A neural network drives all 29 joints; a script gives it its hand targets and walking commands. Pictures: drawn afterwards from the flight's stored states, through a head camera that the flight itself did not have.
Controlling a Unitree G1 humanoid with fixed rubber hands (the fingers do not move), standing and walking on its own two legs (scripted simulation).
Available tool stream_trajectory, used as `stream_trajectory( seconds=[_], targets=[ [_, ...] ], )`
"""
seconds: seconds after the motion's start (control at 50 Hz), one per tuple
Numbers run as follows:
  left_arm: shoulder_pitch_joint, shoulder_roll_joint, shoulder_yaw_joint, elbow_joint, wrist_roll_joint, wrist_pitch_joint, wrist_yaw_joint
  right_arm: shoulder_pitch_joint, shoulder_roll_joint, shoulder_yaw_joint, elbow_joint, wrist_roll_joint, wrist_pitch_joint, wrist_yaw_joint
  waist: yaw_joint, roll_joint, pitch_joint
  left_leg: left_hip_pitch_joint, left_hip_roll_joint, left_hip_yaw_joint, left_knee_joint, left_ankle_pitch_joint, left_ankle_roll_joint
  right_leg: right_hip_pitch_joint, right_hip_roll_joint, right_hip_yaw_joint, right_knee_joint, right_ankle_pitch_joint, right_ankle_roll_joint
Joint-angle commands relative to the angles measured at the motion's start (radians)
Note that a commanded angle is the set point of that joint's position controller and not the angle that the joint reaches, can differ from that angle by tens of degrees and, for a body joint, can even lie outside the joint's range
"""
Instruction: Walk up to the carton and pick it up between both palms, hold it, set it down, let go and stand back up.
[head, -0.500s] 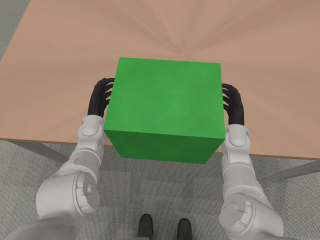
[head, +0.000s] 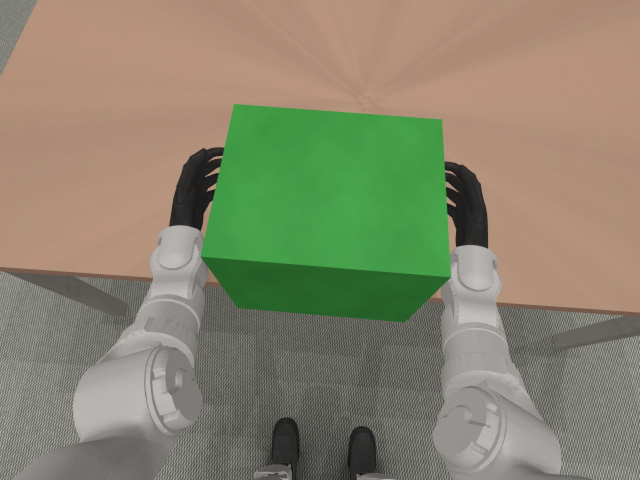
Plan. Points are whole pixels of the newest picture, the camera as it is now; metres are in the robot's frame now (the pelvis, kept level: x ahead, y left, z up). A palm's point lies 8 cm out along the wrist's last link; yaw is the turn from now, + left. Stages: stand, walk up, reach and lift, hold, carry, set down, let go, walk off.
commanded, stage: set down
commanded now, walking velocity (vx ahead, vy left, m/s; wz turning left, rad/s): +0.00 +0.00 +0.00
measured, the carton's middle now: (328, 224) +0.44 -0.01 -0.06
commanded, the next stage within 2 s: none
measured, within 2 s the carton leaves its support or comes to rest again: neither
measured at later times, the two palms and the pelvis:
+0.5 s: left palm (191, 197) +0.47 +0.17 -0.03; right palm (469, 220) +0.43 -0.19 -0.03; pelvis +0.00 +0.01 -0.01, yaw -6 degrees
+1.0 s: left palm (151, 170) +0.48 +0.20 +0.03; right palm (532, 195) +0.43 -0.24 +0.03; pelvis +0.00 +0.00 -0.01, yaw -6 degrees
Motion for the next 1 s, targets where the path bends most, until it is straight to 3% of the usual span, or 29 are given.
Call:
stream_trajectory(
  seconds=[0.0,0.1,0.18,0.24,0.28,0.4,0.5,0.7,0.8,0.9,0.98],
  targets=[
    [-0.388,-0.248,-0.146,-0.031,0.045,-0.007,-0.044,-0.427,0.275,0.256,0.05,-0.046,0.01,0.084,0.002,0.021,-0.562,0.223,0.044,-0.043,-0.005,-0.006,-0.02,0.406,-0.037,0.071,0.059,0.156,0.024],
    [-0.407,-0.065,-0.133,-0.013,-0.026,-0.029,-0.006,-0.452,0.109,0.252,0.08,0.051,0.001,0.044,0.007,0.018,-0.66,0.153,0.04,-0.014,0.011,0.039,-0.004,0.424,-0.033,0.107,0.108,0.256,0.015],
    [-0.492,0.177,-0.18,-0.01,-0.18,-0.053,0.05,-0.508,-0.122,0.318,0.133,0.282,-0.03,-0.045,0.011,0.006,-0.85,0.055,0.042,0.024,0.05,0.113,0.028,0.483,-0.032,0.16,0.202,0.431,0.007],
    [-0.514,0.241,-0.22,0.014,-0.241,-0.063,0.063,-0.517,-0.198,0.392,0.17,0.373,-0.059,-0.074,0.021,0.006,-0.946,0.061,0.033,0.034,0.082,0.184,0.033,0.524,-0.024,0.164,0.247,0.527,0.019],
    [-0.513,0.264,-0.229,0.025,-0.251,-0.07,0.067,-0.523,-0.241,0.413,0.186,0.415,-0.075,-0.082,0.028,0.018,-0.979,0.122,0.026,0.033,0.106,0.247,0.017,0.485,-0.01,0.155,0.244,0.546,0.021],
    [-0.482,0.277,-0.282,0.062,-0.294,-0.055,0.076,-0.514,-0.373,0.467,0.238,0.529,-0.092,-0.083,0.035,0.062,-0.97,0.389,0.027,0.022,0.189,0.391,-0.048,0.23,0.036,0.134,0.174,0.441,0.001],
    [-0.463,0.296,-0.343,0.082,-0.368,-0.051,0.069,-0.511,-0.453,0.526,0.279,0.609,-0.092,-0.071,0.034,0.054,-0.928,0.472,0.034,0.014,0.225,0.439,-0.068,0.119,0.049,0.131,0.143,0.352,-0.004],
    [-0.538,0.381,-0.455,-0.019,-0.53,-0.053,0.043,-0.565,-0.556,0.666,0.218,0.768,-0.078,-0.03,0.056,0.021,-1.028,0.53,0.028,0.034,0.259,0.479,-0.064,0.099,0.057,0.121,0.17,0.326,0.033],
    [-0.534,0.412,-0.502,0.006,-0.59,-0.008,0.021,-0.57,-0.585,0.744,0.228,0.852,-0.037,-0.016,0.046,-0.014,-0.946,0.434,0.023,0.042,0.255,0.384,-0.038,0.174,0.038,0.134,0.195,0.298,0.049],
    [-0.528,0.442,-0.514,0.044,-0.61,0.028,0.002,-0.574,-0.589,0.785,0.223,0.894,0.001,-0.026,0.033,-0.047,-0.878,0.296,0.017,0.046,0.231,0.288,-0.01,0.308,0.01,0.158,0.221,0.318,0.067],
    [-0.537,0.468,-0.5,0.037,-0.601,0.055,-0.004,-0.581,-0.594,0.792,0.208,0.906,0.03,-0.041,0.03,-0.041,-0.853,0.265,0.013,0.047,0.207,0.26,-0.006,0.385,0.002,0.164,0.225,0.347,0.071]
  ],
)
